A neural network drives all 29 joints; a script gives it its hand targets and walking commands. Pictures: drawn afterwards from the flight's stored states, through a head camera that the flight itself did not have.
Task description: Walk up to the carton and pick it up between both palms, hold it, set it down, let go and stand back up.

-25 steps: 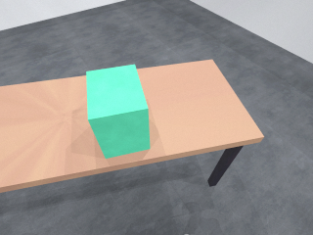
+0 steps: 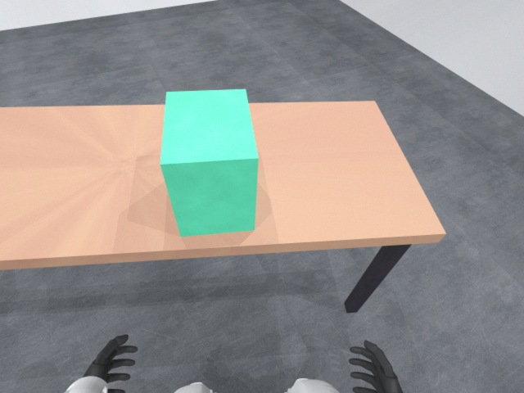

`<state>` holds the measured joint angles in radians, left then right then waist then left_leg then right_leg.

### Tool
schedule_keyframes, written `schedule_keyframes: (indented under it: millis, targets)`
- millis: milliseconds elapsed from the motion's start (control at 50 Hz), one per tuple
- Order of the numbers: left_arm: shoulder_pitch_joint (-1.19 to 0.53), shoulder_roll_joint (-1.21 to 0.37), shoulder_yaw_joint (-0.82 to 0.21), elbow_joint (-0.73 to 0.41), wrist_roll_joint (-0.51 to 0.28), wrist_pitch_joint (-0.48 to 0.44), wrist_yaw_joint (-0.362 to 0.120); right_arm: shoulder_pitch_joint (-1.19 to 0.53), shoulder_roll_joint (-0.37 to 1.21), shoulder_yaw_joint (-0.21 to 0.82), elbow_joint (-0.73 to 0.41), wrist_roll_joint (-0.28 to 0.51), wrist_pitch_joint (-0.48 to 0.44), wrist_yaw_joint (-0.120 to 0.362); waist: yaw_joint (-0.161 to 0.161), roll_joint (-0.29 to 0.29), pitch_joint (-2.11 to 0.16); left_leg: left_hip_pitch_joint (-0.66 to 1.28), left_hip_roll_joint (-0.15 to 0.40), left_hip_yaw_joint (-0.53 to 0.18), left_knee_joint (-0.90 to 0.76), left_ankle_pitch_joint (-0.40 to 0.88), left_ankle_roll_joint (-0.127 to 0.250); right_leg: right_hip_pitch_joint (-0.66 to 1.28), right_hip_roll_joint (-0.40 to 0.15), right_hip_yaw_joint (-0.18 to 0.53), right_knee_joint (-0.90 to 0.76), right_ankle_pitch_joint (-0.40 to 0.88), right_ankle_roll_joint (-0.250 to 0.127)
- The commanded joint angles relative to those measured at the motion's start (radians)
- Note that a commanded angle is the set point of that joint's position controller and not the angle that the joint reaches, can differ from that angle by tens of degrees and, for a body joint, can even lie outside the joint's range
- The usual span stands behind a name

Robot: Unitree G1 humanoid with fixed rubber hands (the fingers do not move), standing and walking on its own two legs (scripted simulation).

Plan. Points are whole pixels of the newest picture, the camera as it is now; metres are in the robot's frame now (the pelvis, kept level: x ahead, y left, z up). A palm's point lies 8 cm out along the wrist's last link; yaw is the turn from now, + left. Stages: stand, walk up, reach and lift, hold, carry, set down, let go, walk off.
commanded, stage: reach and lift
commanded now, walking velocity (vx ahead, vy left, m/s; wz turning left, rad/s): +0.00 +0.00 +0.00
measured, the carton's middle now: (212, 164) +0.56 +0.09 -0.02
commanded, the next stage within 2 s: none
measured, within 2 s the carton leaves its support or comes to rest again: neither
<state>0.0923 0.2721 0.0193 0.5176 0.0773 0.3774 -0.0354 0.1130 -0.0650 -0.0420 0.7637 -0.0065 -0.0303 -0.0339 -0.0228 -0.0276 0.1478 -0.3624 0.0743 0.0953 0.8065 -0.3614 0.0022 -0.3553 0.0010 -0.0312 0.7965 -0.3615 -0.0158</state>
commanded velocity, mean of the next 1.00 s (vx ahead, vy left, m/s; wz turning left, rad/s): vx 0.00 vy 0.00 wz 0.00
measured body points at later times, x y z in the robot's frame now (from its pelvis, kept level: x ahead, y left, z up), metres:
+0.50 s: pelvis +0.01 -0.01 +0.02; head +0.02 +0.01 +0.47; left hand +0.25 +0.24 -0.06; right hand +0.20 -0.19 -0.07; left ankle +0.05 +0.12 -0.70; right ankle +0.05 -0.11 -0.71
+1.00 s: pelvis +0.07 +0.01 +0.03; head +0.09 +0.04 +0.48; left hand +0.27 +0.25 -0.04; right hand +0.27 -0.16 -0.04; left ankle +0.05 +0.12 -0.70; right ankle +0.05 -0.11 -0.70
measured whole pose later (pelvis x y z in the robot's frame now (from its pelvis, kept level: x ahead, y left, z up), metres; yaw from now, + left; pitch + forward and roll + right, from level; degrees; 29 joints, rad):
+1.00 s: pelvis +0.07 +0.01 +0.03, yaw +2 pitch +0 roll -1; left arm 0.09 0.23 0.00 0.71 -0.08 -0.32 -0.04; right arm 0.10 -0.05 0.03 0.87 0.12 -0.52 -0.07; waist 0.01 -0.03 0.04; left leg -0.23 0.05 0.07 0.58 -0.34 0.00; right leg -0.18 -0.01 -0.06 0.51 -0.32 0.00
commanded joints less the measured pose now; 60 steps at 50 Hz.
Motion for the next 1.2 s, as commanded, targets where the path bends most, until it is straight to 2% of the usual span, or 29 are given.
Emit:
schedule_keyframes:
  millis: [0,80,120,240,300,440,540,720,800,880,1020,1040,1060,1180]
  targets:
    - [-0.239,0.165,0.064,-0.189,-0.033,-0.107,0.021,-0.081,-0.094,-0.068,-0.203,-0.036,-0.075,-0.028,-0.025,0.075,-0.210,0.000,-0.004,0.012,-0.244,-0.104,0.036,0.070,-0.008,0.010,-0.215,0.016,-0.014]
    - [-0.238,0.185,0.057,-0.154,-0.081,-0.138,0.017,-0.059,-0.059,-0.050,-0.287,-0.047,-0.089,-0.043,-0.013,0.005,-0.235,0.056,-0.026,0.020,-0.239,-0.083,0.041,0.039,-0.036,0.046,-0.273,-0.068,-0.012]
    - [-0.250,0.187,0.050,-0.135,-0.099,-0.151,0.017,-0.053,-0.044,-0.036,-0.299,-0.041,-0.088,-0.047,-0.008,-0.002,-0.236,0.085,-0.035,0.017,-0.247,-0.077,0.039,0.015,-0.045,0.051,-0.292,-0.091,-0.014]
    - [-0.294,0.185,0.058,-0.048,-0.103,-0.201,0.011,-0.085,-0.025,0.009,-0.297,-0.010,-0.076,-0.048,0.024,0.048,-0.219,0.001,-0.023,0.006,-0.330,-0.143,0.056,0.123,-0.019,0.033,-0.274,-0.077,-0.003]
    - [-0.333,0.176,0.060,-0.007,-0.102,-0.240,0.009,-0.118,-0.016,0.017,-0.276,0.002,-0.081,-0.047,0.030,0.067,-0.216,-0.044,-0.015,0.000,-0.364,-0.175,0.065,0.184,-0.007,0.031,-0.265,-0.063,0.003]
    - [-0.379,0.172,0.060,0.047,-0.118,-0.326,0.002,-0.159,0.025,0.031,-0.198,0.028,-0.123,-0.069,0.025,0.040,-0.224,0.092,-0.057,0.002,-0.317,-0.032,0.046,0.063,-0.044,0.069,-0.346,-0.073,-0.013]
    - [-0.345,0.162,0.053,0.043,-0.130,-0.410,0.002,-0.157,0.025,0.021,-0.158,0.025,-0.192,-0.077,0.018,0.077,-0.268,0.132,-0.064,-0.007,-0.318,0.085,0.026,0.088,-0.026,0.042,-0.339,0.065,-0.011]
    - [-0.213,0.127,0.047,0.021,-0.158,-0.610,-0.009,-0.106,-0.014,0.026,-0.115,0.059,-0.388,-0.066,0.017,0.080,-0.380,0.265,-0.078,-0.040,-0.273,0.467,-0.037,0.174,0.001,0.016,-0.328,0.453,0.001]
    - [-0.165,0.097,0.033,0.016,-0.159,-0.683,-0.012,-0.094,-0.025,0.050,-0.079,0.097,-0.469,-0.051,0.022,0.097,-0.370,0.303,-0.079,-0.057,-0.260,0.568,-0.062,0.176,0.008,0.016,-0.337,0.525,-0.004]
    - [-0.142,0.067,0.015,0.029,-0.157,-0.733,-0.007,-0.100,-0.032,0.066,-0.030,0.123,-0.528,-0.036,0.026,0.101,-0.331,0.307,-0.076,-0.068,-0.257,0.586,-0.074,0.163,0.015,0.016,-0.350,0.502,-0.012]
    - [-0.162,0.025,-0.002,0.035,-0.164,-0.808,0.018,-0.159,-0.041,0.078,-0.012,0.150,-0.603,-0.020,0.037,0.105,-0.320,0.281,-0.067,-0.079,-0.246,0.588,-0.083,0.154,0.025,0.021,-0.347,0.448,-0.021]
    - [-0.134,0.003,0.002,-0.067,-0.135,-0.833,0.024,-0.162,-0.037,0.115,-0.043,0.160,-0.620,-0.011,0.059,0.145,-0.324,0.321,-0.053,-0.102,-0.243,0.676,-0.091,0.169,0.035,0.026,-0.333,0.454,-0.027]
    - [-0.123,-0.002,-0.001,-0.049,-0.126,-0.842,0.026,-0.176,-0.048,0.108,-0.029,0.170,-0.633,-0.007,0.050,0.146,-0.331,0.336,-0.054,-0.106,-0.235,0.716,-0.098,0.157,0.041,0.022,-0.340,0.448,-0.026]
    - [-0.189,-0.027,0.025,0.006,-0.128,-0.861,0.026,-0.254,-0.047,0.066,0.005,0.137,-0.671,-0.024,0.043,0.089,-0.340,0.244,-0.063,-0.096,-0.201,0.573,-0.077,0.125,0.032,0.029,-0.311,0.380,-0.017]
